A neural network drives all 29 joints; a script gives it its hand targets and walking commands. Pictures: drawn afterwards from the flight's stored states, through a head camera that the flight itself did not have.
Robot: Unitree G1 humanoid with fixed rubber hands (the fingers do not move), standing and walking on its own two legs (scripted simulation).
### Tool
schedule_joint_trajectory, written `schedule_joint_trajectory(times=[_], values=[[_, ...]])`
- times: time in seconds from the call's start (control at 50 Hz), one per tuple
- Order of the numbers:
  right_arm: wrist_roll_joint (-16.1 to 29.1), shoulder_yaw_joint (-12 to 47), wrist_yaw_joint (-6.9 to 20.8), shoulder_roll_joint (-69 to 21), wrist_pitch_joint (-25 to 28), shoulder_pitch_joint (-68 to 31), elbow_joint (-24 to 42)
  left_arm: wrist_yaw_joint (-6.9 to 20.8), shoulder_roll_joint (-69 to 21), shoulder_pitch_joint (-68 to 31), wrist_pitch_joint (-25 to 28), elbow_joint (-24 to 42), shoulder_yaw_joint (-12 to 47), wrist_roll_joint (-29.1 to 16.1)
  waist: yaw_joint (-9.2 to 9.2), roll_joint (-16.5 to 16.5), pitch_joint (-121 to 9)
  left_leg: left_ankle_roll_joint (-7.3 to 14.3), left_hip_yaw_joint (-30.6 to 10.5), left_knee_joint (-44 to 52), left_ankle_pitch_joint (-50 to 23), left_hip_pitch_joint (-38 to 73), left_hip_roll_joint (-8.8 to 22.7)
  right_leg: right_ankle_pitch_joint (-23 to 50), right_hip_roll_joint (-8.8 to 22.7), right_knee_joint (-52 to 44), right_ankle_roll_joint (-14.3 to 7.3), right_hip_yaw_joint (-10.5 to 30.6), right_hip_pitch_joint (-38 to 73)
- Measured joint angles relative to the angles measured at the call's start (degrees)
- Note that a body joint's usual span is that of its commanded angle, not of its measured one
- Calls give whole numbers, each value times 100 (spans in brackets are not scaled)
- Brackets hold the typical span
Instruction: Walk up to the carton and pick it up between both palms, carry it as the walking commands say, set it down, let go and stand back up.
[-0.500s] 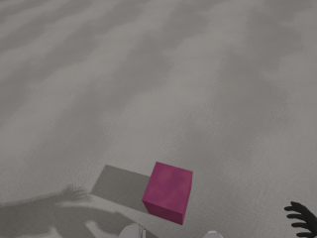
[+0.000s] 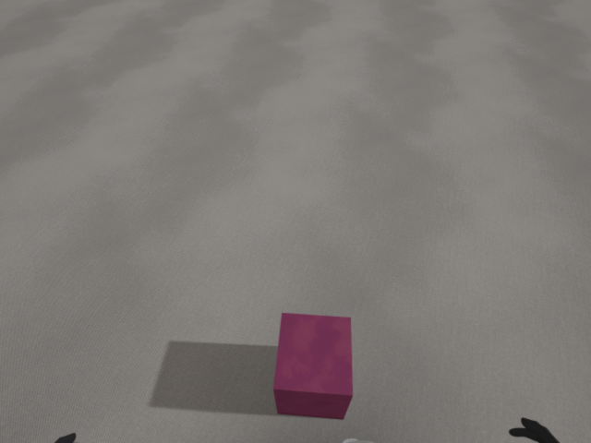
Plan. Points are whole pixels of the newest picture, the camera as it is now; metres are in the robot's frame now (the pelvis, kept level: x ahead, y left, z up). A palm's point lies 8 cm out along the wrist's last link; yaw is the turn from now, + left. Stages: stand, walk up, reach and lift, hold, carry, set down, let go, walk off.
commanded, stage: walk up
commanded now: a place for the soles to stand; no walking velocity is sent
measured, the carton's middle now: (313, 367) +0.44 -0.05 -0.62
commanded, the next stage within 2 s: none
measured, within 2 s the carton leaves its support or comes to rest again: neither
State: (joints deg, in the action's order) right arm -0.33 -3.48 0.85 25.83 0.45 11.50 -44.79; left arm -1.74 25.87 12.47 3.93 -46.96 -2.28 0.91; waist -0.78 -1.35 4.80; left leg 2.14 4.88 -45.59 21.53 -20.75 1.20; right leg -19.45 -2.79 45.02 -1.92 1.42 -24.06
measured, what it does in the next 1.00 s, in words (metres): steps on the spot: right foot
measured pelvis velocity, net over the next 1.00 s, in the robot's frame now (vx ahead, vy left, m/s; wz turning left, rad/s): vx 0.02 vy -0.01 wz -0.16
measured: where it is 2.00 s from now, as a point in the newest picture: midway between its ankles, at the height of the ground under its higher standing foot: outside the picture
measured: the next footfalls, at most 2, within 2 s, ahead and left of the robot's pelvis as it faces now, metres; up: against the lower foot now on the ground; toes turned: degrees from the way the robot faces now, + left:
right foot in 0.22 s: +0.04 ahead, -0.13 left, +0.00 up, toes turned -3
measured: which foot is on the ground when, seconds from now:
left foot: down 0.00-1.00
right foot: up 0.00-0.20, down 0.22-1.00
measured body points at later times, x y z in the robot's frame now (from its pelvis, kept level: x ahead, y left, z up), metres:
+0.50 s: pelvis +0.00 -0.01 +0.02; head +0.01 -0.02 +0.47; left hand +0.14 +0.31 -0.07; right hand +0.08 -0.35 -0.08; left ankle +0.02 +0.10 -0.71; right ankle +0.01 -0.13 -0.71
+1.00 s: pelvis +0.02 -0.01 +0.03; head +0.03 -0.03 +0.48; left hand +0.20 +0.30 -0.06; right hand +0.09 -0.37 -0.08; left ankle +0.02 +0.10 -0.71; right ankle +0.01 -0.13 -0.71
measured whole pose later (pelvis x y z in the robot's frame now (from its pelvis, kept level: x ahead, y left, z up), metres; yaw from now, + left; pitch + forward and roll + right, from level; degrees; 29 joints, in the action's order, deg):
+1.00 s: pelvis +0.02 -0.01 +0.03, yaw -9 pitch -2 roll +1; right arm -0.2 -3.5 1.4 25.2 -1.2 2.1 -57.3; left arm -1.6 25.5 4.7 2.4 -57.4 -0.2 0.8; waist -1.5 -1.0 3.7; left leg 0.3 12.9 -30.0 17.4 -10.4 4.6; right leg -15.6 -1.9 31.6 -0.5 4.8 -14.2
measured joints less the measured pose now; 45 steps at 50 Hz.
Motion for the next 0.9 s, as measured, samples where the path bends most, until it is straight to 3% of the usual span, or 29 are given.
schedule_joint_trajectory(times=[0.1,0.16,0.22,0.26,0.42,0.52,0.9], values=[[-26,67,-55,-26,190,-91,-256,68,19,-266,-133,-248,-5,-65,-44,7,-12,99,202,331,36,267,110,-681,-30,227,-40,167,121],[-40,60,-71,-24,206,-154,-355,98,67,-335,-158,-412,-31,-77,-76,-7,17,84,282,592,-103,392,203,-541,97,-155,-45,56,372],[-37,53,-64,-23,154,-169,-447,100,118,-371,-155,-549,-32,-65,-65,21,6,50,365,746,-184,446,260,169,212,-1005,-66,-51,797],[-18,67,-49,-43,115,-216,-517,94,143,-409,-128,-645,-28,-47,-40,66,23,18,442,817,-220,482,278,514,227,-1206,162,1,851],[2,152,7,-62,-3,-500,-871,127,-10,-402,-140,-988,126,-10,-55,80,-127,-36,618,1231,-387,769,229,385,245,-1156,246,163,869],[26,153,53,-39,-17,-670,-1043,101,-85,-384,-77,-1120,149,12,-44,2,-203,-130,642,1365,-431,833,271,388,190,-1217,175,183,885],[14,65,64,-92,-83,-918,-1322,39,-69,-759,-128,-1122,232,-8,-66,46,-146,-197,776,1727,-489,1138,293,414,129,-1439,135,310,1069]])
